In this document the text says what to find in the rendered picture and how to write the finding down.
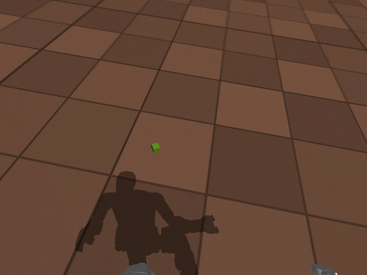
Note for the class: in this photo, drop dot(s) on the cube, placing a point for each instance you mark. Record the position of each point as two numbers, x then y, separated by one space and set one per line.
155 147

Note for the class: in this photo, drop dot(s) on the right robot hand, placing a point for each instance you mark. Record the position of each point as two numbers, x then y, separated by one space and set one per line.
321 270

